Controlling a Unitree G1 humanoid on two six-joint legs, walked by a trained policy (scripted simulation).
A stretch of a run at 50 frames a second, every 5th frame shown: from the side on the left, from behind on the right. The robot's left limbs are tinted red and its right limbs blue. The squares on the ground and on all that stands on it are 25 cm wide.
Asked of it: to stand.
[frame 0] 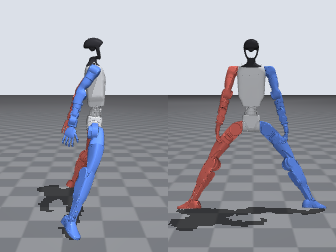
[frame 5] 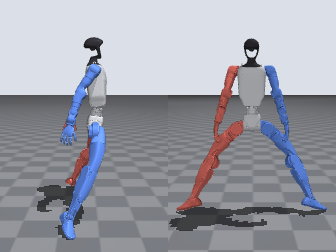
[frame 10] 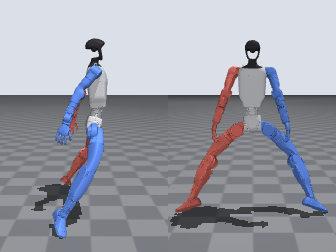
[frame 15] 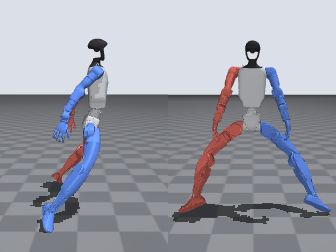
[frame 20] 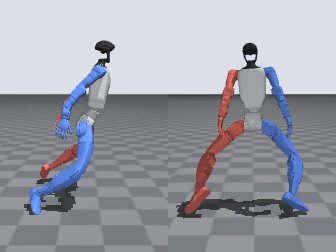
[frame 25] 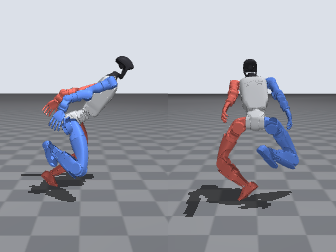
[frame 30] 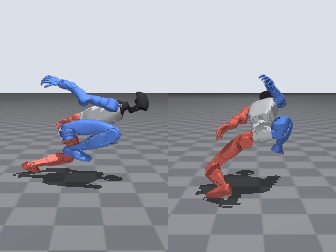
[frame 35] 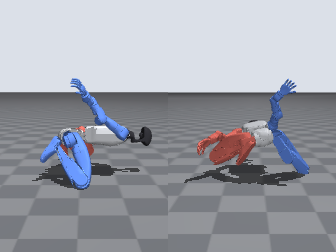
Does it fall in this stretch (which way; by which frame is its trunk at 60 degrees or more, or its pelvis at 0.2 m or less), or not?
yes: goes over forward; its trunk at 60 degrees or more by frame 30
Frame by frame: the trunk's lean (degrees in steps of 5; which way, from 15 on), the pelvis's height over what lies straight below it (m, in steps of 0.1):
0: 5, 0.7
5: 5, 0.7
10: 5, 0.7
15: 0, 0.7
20: 10, 0.6
25: 35 forward, 0.6
30: 70 forward, 0.4
35: 90 forward, 0.3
